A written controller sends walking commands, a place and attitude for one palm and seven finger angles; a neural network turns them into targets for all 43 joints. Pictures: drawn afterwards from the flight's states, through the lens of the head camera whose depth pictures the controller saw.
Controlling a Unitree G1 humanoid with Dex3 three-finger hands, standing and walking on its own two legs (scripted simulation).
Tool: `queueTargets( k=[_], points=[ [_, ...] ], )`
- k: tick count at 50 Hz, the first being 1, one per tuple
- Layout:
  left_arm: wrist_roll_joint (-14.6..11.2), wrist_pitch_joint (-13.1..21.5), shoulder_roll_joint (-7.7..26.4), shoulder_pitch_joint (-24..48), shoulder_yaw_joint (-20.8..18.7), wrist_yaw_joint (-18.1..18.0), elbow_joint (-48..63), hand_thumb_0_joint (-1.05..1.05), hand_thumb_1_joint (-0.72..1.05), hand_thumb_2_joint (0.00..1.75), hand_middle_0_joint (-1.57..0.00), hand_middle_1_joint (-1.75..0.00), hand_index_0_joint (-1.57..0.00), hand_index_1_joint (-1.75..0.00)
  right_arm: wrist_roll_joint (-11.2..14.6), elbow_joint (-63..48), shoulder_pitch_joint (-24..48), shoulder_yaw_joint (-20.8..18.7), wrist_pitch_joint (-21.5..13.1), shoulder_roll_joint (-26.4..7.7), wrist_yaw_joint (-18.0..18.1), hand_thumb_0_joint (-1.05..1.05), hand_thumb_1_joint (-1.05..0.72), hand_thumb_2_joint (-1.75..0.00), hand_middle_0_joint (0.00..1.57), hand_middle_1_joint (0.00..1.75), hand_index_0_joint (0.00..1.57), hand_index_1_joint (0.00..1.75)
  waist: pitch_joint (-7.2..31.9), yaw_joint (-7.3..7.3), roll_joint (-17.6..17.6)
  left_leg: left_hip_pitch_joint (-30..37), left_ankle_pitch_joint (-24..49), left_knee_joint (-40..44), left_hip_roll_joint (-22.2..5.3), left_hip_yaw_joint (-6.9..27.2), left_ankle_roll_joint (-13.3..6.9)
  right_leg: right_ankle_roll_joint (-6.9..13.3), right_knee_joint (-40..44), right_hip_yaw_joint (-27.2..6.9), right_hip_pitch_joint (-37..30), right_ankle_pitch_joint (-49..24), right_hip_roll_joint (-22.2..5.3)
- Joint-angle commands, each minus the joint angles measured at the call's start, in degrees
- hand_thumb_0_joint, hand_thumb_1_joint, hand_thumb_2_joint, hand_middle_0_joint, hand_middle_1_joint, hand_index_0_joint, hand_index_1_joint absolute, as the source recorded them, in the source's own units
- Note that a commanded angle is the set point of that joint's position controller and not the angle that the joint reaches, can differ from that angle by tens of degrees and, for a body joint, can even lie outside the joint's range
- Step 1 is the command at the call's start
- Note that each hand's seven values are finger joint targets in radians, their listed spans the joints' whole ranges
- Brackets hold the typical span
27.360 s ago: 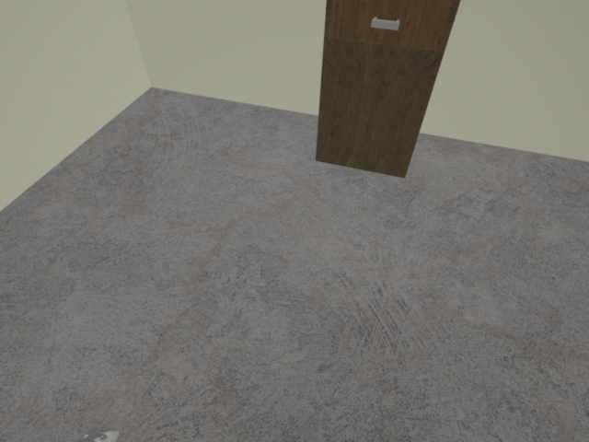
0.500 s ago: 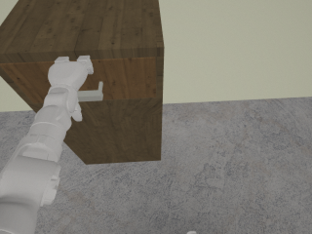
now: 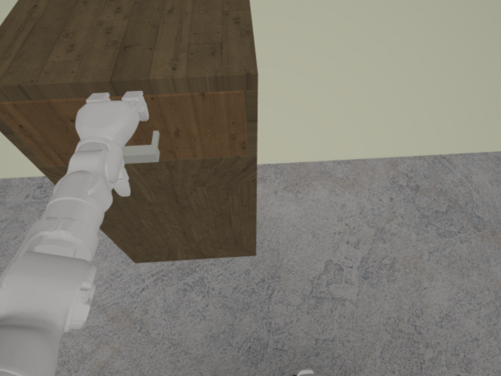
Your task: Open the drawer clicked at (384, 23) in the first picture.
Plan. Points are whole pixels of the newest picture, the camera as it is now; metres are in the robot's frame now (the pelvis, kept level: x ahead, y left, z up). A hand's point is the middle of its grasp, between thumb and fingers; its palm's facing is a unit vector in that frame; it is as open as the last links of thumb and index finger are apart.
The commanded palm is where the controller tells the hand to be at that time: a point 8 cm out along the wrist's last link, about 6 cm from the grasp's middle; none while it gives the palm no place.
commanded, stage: re-aim the fingers above the handle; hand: left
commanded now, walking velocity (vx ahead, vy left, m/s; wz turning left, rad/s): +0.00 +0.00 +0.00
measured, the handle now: (132, 145) +0.54 +0.22 +0.01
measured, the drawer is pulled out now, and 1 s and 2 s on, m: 0.00 0.00 0.00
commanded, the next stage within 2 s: lower the fingers behind the handle in 1.68 s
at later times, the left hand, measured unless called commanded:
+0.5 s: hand (121, 143) +0.49 +0.21 +0.06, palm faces -0.04 +0.01 -1.00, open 13.8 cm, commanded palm +0.48 +0.21 +0.12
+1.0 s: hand (133, 141) +0.49 +0.19 +0.07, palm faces +0.00 +0.01 -1.00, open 13.7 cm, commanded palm +0.46 +0.19 +0.12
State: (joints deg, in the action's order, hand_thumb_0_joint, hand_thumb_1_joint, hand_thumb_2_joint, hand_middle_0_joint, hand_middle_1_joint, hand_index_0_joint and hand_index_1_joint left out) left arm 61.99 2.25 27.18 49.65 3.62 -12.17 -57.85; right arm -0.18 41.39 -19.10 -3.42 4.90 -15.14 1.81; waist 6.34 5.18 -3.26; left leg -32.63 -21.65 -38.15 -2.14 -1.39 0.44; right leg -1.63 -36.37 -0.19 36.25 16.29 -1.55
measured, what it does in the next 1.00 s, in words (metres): stands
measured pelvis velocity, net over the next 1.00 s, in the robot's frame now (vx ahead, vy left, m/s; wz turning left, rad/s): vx -0.01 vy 0.00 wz -0.01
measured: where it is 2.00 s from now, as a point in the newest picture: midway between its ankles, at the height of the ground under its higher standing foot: outside the picture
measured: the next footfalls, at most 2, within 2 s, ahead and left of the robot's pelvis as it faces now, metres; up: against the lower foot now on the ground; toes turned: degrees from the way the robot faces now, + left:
none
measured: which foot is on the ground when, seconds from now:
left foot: down 0.00-1.00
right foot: down 0.00-1.00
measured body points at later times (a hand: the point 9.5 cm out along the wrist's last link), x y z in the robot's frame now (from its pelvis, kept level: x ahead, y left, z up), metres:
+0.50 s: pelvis -0.01 +0.01 +0.00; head +0.09 +0.00 +0.44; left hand +0.49 +0.21 +0.12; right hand +0.01 -0.27 -0.14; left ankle -0.05 +0.12 -0.72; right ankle +0.00 -0.14 -0.72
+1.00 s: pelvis -0.01 +0.00 +0.00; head +0.08 -0.02 +0.44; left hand +0.48 +0.18 +0.12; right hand +0.02 -0.27 -0.14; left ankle -0.05 +0.12 -0.72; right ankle +0.00 -0.14 -0.72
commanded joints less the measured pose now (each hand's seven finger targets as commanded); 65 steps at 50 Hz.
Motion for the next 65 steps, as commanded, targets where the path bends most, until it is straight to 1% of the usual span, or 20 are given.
queueTargets(
  k=[1,3,12,17,18,21,28,30,32,34,35,38,40,46,49,52,55,57,62,65],
  points=[
    [-0.11,0.71,15.80,25.49,-5.38,-2.87,10.63,0.00,-0.50,0.30,-0.30,-1.20,-0.30,-1.20,-0.39,-3.65,-6.39,-2.94,-1.27,-8.59,0.92,0.00,-0.90,-0.90,0.20,0.30,0.20,0.30,23.32,0.64,1.70,8.57,25.99,2.05,3.37,-1.45,-2.20,2.71,0.92,2.05,-15.95,-23.08,3.78],
    [0.40,0.93,18.38,25.12,-7.10,-3.27,10.64,0.00,-0.50,0.30,-0.30,-1.20,-0.30,-1.20,-0.45,-3.76,-6.07,-2.81,-1.18,-8.74,0.99,0.00,-0.90,-0.90,0.20,0.30,0.20,0.30,23.90,-0.02,1.62,7.70,26.08,1.92,3.44,-1.44,-2.14,2.70,0.42,1.88,-16.65,-23.29,3.65],
    [0.02,0.32,13.46,29.32,-3.01,-3.52,10.04,0.00,-0.50,0.30,-0.30,-1.20,-0.30,-1.20,-0.19,-3.19,-7.14,-3.20,-2.08,-8.66,0.92,0.00,-0.90,-0.90,0.20,0.30,0.20,0.30,23.21,2.35,1.57,9.71,24.40,1.72,3.23,-1.12,-2.20,2.67,1.50,2.09,-13.28,-20.14,4.01],
    [0.18,0.75,16.60,30.03,-5.10,-3.21,8.87,0.00,-0.50,0.30,-0.30,-1.20,-0.30,-1.20,-0.31,-2.91,-7.49,-2.96,-2.24,-9.02,1.18,0.00,-0.90,-0.90,0.20,0.30,0.20,0.30,24.00,1.85,1.22,9.02,23.94,1.55,3.36,-0.82,-2.17,2.80,1.00,1.96,-13.36,-19.63,3.90],
    [0.50,0.85,14.66,31.47,-2.99,-3.28,9.31,0.00,-0.50,0.30,-0.30,-1.20,-0.30,-1.20,-0.37,-2.84,-7.76,-2.93,-2.38,-8.70,1.19,0.00,-0.90,-0.90,0.20,0.30,0.20,0.30,23.72,2.61,-0.98,9.42,23.88,1.46,3.37,-0.75,-2.10,2.76,0.93,2.03,-11.93,-19.23,3.85],
    [0.52,0.50,13.71,30.00,-3.15,-3.61,8.57,0.00,-0.50,0.30,-0.30,-1.20,-0.30,-1.20,-0.48,-2.89,-8.14,-3.02,-2.46,-8.66,0.76,0.00,-0.90,-0.90,0.20,0.30,0.20,0.30,24.12,1.86,-1.65,10.16,25.74,1.14,3.08,-0.51,-1.73,2.99,0.38,2.47,-10.97,-19.14,4.09],
    [0.84,-0.91,12.99,31.55,-2.54,-4.12,7.75,0.00,-0.50,0.30,-0.30,-1.20,-0.30,-1.20,-0.56,-2.77,-8.48,-3.04,-2.25,-8.77,0.44,0.00,-0.90,-0.90,0.20,0.30,0.20,0.30,24.24,2.35,0.16,9.42,25.88,0.92,3.00,-0.36,-1.91,2.88,0.33,2.57,-11.04,-19.23,4.11],
    [0.77,-1.27,11.48,30.15,-1.78,-3.92,7.56,0.00,-0.50,0.30,-0.30,-1.20,-0.30,-1.20,-0.54,-2.97,-8.25,-3.09,-2.22,-8.57,0.37,0.00,-0.90,-0.90,0.20,0.30,0.20,0.30,24.27,2.13,0.10,9.88,26.18,1.02,2.98,-0.36,-1.90,2.95,0.43,2.74,-11.06,-19.26,4.24],
    [-0.17,-1.48,5.28,31.19,2.66,-3.37,8.79,0.00,-0.50,0.30,-0.30,-1.20,-0.30,-1.20,-0.37,-3.05,-8.33,-3.39,-2.28,-8.23,0.00,0.00,-0.90,-0.90,0.20,0.30,0.20,0.30,23.89,3.46,0.55,11.84,26.55,1.07,2.65,0.00,-1.81,2.93,1.04,2.97,-9.43,-18.32,4.44],
    [-1.00,-1.16,3.34,33.96,4.17,-3.51,10.93,0.00,-0.50,0.30,-0.30,-1.20,-0.30,-1.20,-0.51,-2.60,-8.29,-3.55,-2.53,-8.33,-0.03,0.00,-0.90,-0.90,0.20,0.30,0.20,0.30,23.40,3.93,-0.84,12.96,25.92,1.25,2.60,0.40,-1.77,2.93,1.20,2.95,-8.04,-17.28,4.48],
    [-0.55,-0.98,7.05,32.91,0.75,-3.91,10.59,0.00,-0.50,0.30,-0.30,-1.20,-0.30,-1.20,-0.59,-2.47,-8.14,-3.55,-2.60,-8.31,0.16,0.00,-0.90,-0.90,0.20,0.30,0.20,0.30,24.06,2.75,-0.77,12.85,26.63,1.18,2.60,0.51,-1.72,3.09,0.94,2.93,-8.92,-17.51,4.39],
    [0.52,-1.13,10.04,35.08,-1.40,-5.71,10.65,0.00,-0.50,0.30,-0.30,-1.20,-0.30,-1.20,-0.92,-2.48,-7.86,-2.85,-2.44,-8.09,0.26,0.00,-0.90,-0.90,0.20,0.30,0.20,0.30,24.73,2.40,-1.40,11.16,26.92,1.19,2.94,0.21,-1.70,3.11,0.10,2.92,-10.41,-19.01,4.27],
    [1.49,-2.30,14.84,31.86,-5.88,-7.31,10.25,0.00,-0.50,0.30,-0.30,-1.20,-0.30,-1.20,-1.23,-2.72,-6.93,-2.44,-2.17,-8.21,0.05,0.00,-0.90,-0.90,0.20,0.30,0.20,0.30,26.71,0.44,-1.15,9.62,28.43,1.04,3.21,-0.24,-1.67,3.18,-0.99,2.70,-13.59,-21.52,4.10],
    [0.88,-5.16,12.47,28.82,-4.04,-7.08,10.27,0.00,-0.50,0.30,-0.30,-1.20,-0.30,-1.20,-0.65,-3.80,-5.45,-2.63,-1.87,-7.92,0.00,0.00,-0.90,-0.90,0.20,0.30,0.20,0.30,26.73,0.67,2.15,8.97,26.96,2.05,3.34,-1.47,-2.12,2.56,0.37,2.44,-17.32,-23.67,3.96],
    [0.16,-4.99,13.99,25.76,-5.22,-5.19,10.51,0.00,-0.50,0.30,-0.30,-1.20,-0.30,-1.20,-0.43,-3.99,-4.89,-2.69,-1.63,-8.12,0.46,0.00,-0.90,-0.90,0.20,0.30,0.20,0.30,26.74,-0.18,2.66,9.46,26.85,2.63,3.36,-1.81,-2.30,2.48,0.91,2.18,-19.15,-24.68,3.78],
    [-0.10,-4.44,9.15,25.31,-0.99,-3.06,9.16,0.00,-0.50,0.30,-0.30,-1.20,-0.30,-1.20,0.13,-4.15,-4.74,-2.69,-1.65,-8.12,0.83,0.00,-0.90,-0.90,0.20,0.30,0.20,0.30,21.70,1.48,5.23,9.12,24.05,3.74,3.23,-1.89,-2.38,2.35,2.62,2.48,-17.23,-22.43,3.75],
    [-0.80,-2.30,7.52,25.54,0.44,-1.89,12.27,0.00,-0.50,0.30,-0.30,-1.20,-0.30,-1.20,0.12,-4.57,-4.60,-2.88,-1.99,-7.95,1.10,0.00,-0.90,-0.90,0.20,0.30,0.20,0.30,21.81,1.24,3.74,10.58,22.70,3.99,3.47,-1.78,-2.54,2.45,3.06,2.22,-16.39,-20.67,3.70],
    [-0.86,-0.90,8.65,26.64,-0.25,-1.83,13.16,0.00,-0.50,0.30,-0.30,-1.20,-0.30,-1.20,0.11,-4.32,-4.68,-2.99,-2.02,-8.06,1.28,0.00,-0.90,-0.90,0.20,0.30,0.20,0.30,21.25,1.65,3.31,11.12,22.93,3.65,3.54,-1.52,-2.49,2.64,3.12,1.99,-15.86,-20.56,3.69],
    [0.09,0.62,11.07,27.67,-2.91,-4.99,15.54,0.00,-0.50,0.30,-0.30,-1.20,-0.30,-1.20,-0.42,-4.25,-4.36,-3.03,-2.45,-7.58,0.86,0.00,-0.90,-0.90,0.20,0.30,0.20,0.30,23.56,0.27,-0.35,11.31,24.72,3.04,3.94,-1.55,-2.05,3.02,1.86,1.95,-16.29,-21.35,3.72],
    [0.88,-1.51,12.33,26.78,-3.91,-6.88,11.73,0.00,-0.50,0.30,-0.30,-1.20,-0.30,-1.20,-0.33,-3.84,-3.69,-2.63,-2.36,-7.58,0.61,0.00,-0.90,-0.90,0.20,0.30,0.20,0.30,21.85,0.10,1.27,8.89,23.31,3.32,3.95,-1.59,-1.83,2.88,1.52,2.15,-16.25,-20.69,3.63]
  ],
)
